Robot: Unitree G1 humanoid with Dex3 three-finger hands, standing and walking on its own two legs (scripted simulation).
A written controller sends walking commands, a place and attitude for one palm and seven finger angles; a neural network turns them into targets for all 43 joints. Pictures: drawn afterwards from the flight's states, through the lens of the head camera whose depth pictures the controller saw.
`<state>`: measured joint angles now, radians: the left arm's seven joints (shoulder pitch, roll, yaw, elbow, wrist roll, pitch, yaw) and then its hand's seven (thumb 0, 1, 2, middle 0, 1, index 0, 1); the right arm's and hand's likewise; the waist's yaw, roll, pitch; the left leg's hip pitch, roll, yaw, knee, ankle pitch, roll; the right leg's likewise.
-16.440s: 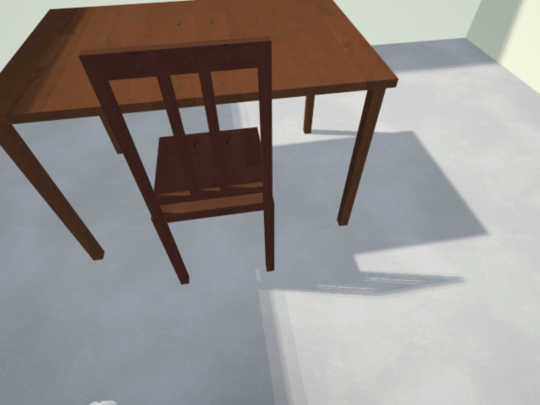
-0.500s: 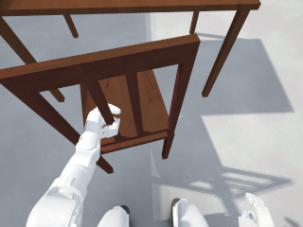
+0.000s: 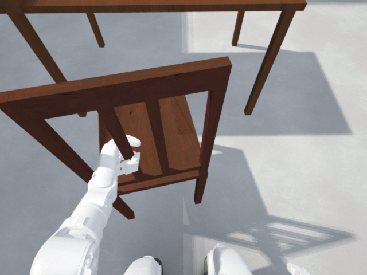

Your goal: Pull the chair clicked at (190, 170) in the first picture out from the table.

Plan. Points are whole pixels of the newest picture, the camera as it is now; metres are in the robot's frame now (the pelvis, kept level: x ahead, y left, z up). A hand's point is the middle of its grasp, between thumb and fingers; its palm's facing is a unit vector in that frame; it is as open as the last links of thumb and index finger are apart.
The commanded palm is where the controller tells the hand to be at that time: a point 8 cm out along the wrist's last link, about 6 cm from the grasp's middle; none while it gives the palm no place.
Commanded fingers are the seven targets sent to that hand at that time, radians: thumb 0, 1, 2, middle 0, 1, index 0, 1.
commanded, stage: step backward, pulling the chair out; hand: left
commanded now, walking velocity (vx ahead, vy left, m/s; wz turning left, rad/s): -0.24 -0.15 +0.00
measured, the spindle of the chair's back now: (126, 150) +0.39 +0.16 -0.05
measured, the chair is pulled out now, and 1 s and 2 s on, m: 0.45 0.66 0.66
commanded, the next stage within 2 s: stop walking, hand still on the chair in 0.14 s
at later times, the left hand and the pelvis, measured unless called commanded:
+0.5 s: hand (144, 220) +0.23 +0.10 -0.06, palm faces -0.01 -0.98 -0.19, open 5.5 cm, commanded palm +0.21 +0.15 -0.05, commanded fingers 0.00 0.90 0.90 -0.50 -1.45 -0.50 -1.45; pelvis -0.12 -0.03 +0.00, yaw +0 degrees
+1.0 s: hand (137, 257) +0.15 +0.10 -0.06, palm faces -0.04 -0.98 -0.20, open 5.6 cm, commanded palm +0.14 +0.16 -0.05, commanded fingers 0.00 0.90 0.90 -0.50 -1.45 -0.50 -1.45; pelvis -0.12 -0.01 +0.01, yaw -1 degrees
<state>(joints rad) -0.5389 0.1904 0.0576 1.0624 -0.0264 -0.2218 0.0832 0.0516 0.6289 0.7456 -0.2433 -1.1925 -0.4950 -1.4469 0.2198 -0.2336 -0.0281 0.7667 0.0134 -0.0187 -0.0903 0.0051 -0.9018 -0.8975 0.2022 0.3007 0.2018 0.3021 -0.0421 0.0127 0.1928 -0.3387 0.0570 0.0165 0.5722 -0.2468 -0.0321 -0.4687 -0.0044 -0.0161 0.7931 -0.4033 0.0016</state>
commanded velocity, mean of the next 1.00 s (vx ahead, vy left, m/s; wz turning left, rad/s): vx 0.03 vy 0.03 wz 0.01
